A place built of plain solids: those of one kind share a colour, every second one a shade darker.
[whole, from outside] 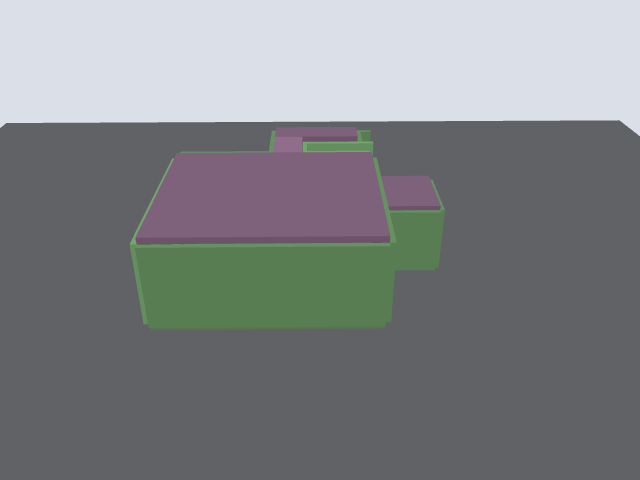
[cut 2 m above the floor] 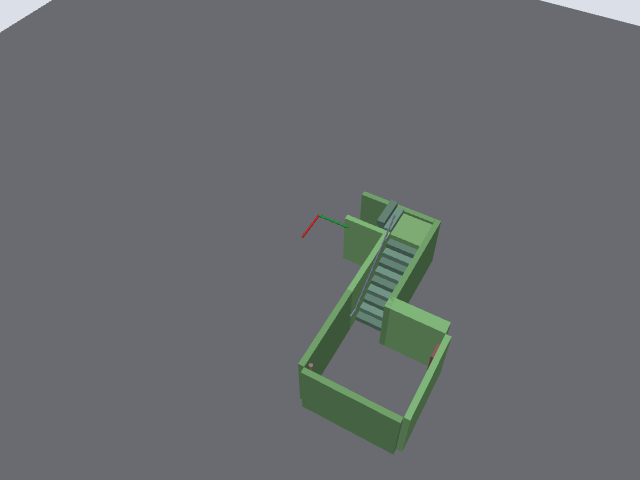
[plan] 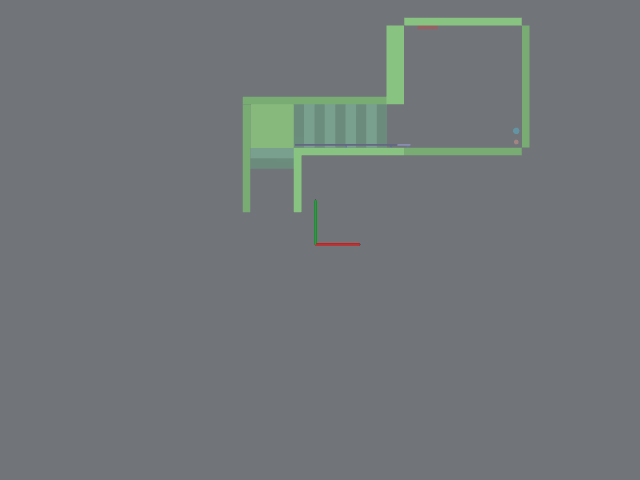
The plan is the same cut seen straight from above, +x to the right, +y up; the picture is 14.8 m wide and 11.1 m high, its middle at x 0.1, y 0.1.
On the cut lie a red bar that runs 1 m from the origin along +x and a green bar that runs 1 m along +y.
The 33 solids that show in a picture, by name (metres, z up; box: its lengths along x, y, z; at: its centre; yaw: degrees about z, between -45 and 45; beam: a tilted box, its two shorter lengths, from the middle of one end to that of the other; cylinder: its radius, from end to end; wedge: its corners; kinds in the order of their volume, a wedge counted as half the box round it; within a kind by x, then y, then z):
{
 "wall_1": {"box": [0.18, 5.8, 2.61], "at": [-4.86, -2.16, 4.15]},
 "wall_2": {"box": [3.26, 0.61, 2.61], "at": [-3.14, 1.05, 4.15]},
 "wall_3": {"box": [0.18, 2.49, 5.51], "at": [-1.6, 1.99, 2.7]},
 "wall_4": {"box": [6.63, 0.18, 2.61], "at": [-1.45, -5.15, 4.15]},
 "wall_5": {"box": [0.18, 1.49, 5.51], "at": [-0.42, 1.49, 2.7]},
 "wall_6": {"box": [3.73, 0.18, 5.51], "at": [0.18, 3.33, 2.7]},
 "wall_7": {"box": [2.37, 0.61, 2.61], "at": [0.68, 1.05, 4.15]},
 "wall_8": {"box": [2.55, 0.18, 5.51], "at": [0.77, 2.15, 2.7]},
 "wall_9": {"box": [0.41, 1.82, 2.68], "at": [1.84, 4.15, 1.29]},
 "wall_10": {"box": [0.18, 5.8, 2.61], "at": [1.95, -2.16, 4.15]},
 "wall_11": {"box": [0.18, 1.82, 2.68], "at": [1.95, 4.15, 1.29]},
 "wall_12": {"box": [2.72, 0.18, 2.68], "at": [3.41, 2.15, 1.29]},
 "wall_13": {"box": [2.72, 0.18, 2.68], "at": [3.41, 5.15, 1.29]},
 "wall_14": {"box": [0.18, 2.82, 2.68], "at": [4.86, 3.65, 1.29]},
 "roof_1": {"box": [6.63, 5.8, 0.2], "at": [-1.45, -2.16, 5.56]},
 "roof_2": {"box": [1.0, 1.49, 0.2], "at": [-1.01, 1.49, 5.56]},
 "roof_3": {"box": [2.99, 1.0, 0.2], "at": [-0.01, 2.74, 5.56]},
 "roof_4": {"box": [2.72, 2.82, 0.19], "at": [3.41, 3.65, 2.73]},
 "floor_1": {"wedge": [[-1.51, 2.23, 1.69], [-1.51, 2.23, 1.9], [-1.51, 3.24, 1.69], [-1.51, 3.24, 1.9], [-0.51, 2.23, 1.69], [-0.51, 2.23, 1.9], [-0.51, 3.24, 1.69], [-0.51, 3.24, 1.9]]},
 "floor_2": {"box": [6.63, 6.33, 0.22], "at": [-1.45, -1.9, 2.74]},
 "tread_1": {"wedge": [[-1.51, 1.75, 2.11], [-1.51, 1.75, 2.28], [-1.51, 1.99, 1.92], [-1.51, 1.99, 2.28], [-0.51, 1.75, 2.11], [-0.51, 1.75, 2.28], [-0.51, 1.99, 1.92], [-0.51, 1.99, 2.28]]},
 "tread_2": {"wedge": [[-1.51, 1.99, 1.92], [-1.51, 1.99, 2.09], [-1.51, 2.23, 1.73], [-1.51, 2.23, 2.09], [-0.51, 1.99, 1.92], [-0.51, 1.99, 2.09], [-0.51, 2.23, 1.73], [-0.51, 2.23, 2.09]]},
 "tread_3": {"wedge": [[-0.51, 2.24, 1.54], [-0.51, 2.24, 1.71], [-0.51, 3.24, 1.54], [-0.51, 3.24, 1.71], [-0.27, 2.24, 1.35], [-0.27, 2.24, 1.71], [-0.27, 3.24, 1.35], [-0.27, 3.24, 1.71]]},
 "tread_4": {"wedge": [[-0.27, 2.24, 1.35], [-0.27, 2.24, 1.52], [-0.27, 3.24, 1.35], [-0.27, 3.24, 1.52], [-0.03, 2.24, 1.16], [-0.03, 2.24, 1.52], [-0.03, 3.24, 1.16], [-0.03, 3.24, 1.52]]},
 "tread_5": {"wedge": [[-0.03, 2.24, 1.16], [-0.03, 2.24, 1.33], [-0.03, 3.24, 1.16], [-0.03, 3.24, 1.33], [0.21, 2.24, 0.97], [0.21, 2.24, 1.33], [0.21, 3.24, 0.97], [0.21, 3.24, 1.33]]},
 "tread_6": {"wedge": [[0.21, 2.24, 0.97], [0.21, 2.24, 1.14], [0.21, 3.24, 0.97], [0.21, 3.24, 1.14], [0.45, 2.24, 0.78], [0.45, 2.24, 1.14], [0.45, 3.24, 0.78], [0.45, 3.24, 1.14]]},
 "tread_7": {"wedge": [[0.45, 2.24, 0.78], [0.45, 2.24, 0.95], [0.45, 3.24, 0.78], [0.45, 3.24, 0.95], [0.69, 2.24, 0.59], [0.69, 2.24, 0.95], [0.69, 3.24, 0.59], [0.69, 3.24, 0.95]]},
 "tread_8": {"wedge": [[0.69, 2.24, 0.59], [0.69, 2.24, 0.76], [0.69, 3.24, 0.59], [0.69, 3.24, 0.76], [0.93, 2.24, 0.4], [0.93, 2.24, 0.76], [0.93, 3.24, 0.4], [0.93, 3.24, 0.76]]},
 "tread_9": {"wedge": [[0.93, 2.24, 0.4], [0.93, 2.24, 0.57], [0.93, 3.24, 0.4], [0.93, 3.24, 0.57], [1.17, 2.24, 0.21], [1.17, 2.24, 0.57], [1.17, 3.24, 0.21], [1.17, 3.24, 0.57]]},
 "tread_10": {"wedge": [[1.17, 2.24, 0.21], [1.17, 2.24, 0.38], [1.17, 3.24, 0.21], [1.17, 3.24, 0.38], [1.41, 2.24, 0.02], [1.41, 2.24, 0.38], [1.41, 3.24, 0.02], [1.41, 3.24, 0.38]]},
 "tread_11": {"wedge": [[1.41, 2.24, 0.02], [1.41, 2.24, 0.19], [1.41, 3.24, 0.02], [1.41, 3.24, 0.19], [1.65, 2.24, -0.05], [1.65, 2.24, 0.19], [1.65, 3.24, -0.05], [1.65, 3.24, 0.19]]},
 "guard_rail_1": {"wedge": [[-0.48, 2.28, 2.8], [-0.48, 2.28, 2.86], [-0.48, 2.32, 2.8], [-0.48, 2.32, 2.86], [1.89, 2.28, 0.92], [1.89, 2.28, 0.98], [1.89, 2.32, 0.92], [1.89, 2.32, 0.98]]},
 "cabinet_1": {"box": [0.47, 0.09, 0.89], "at": [2.59, 5.02, 1.45]}
}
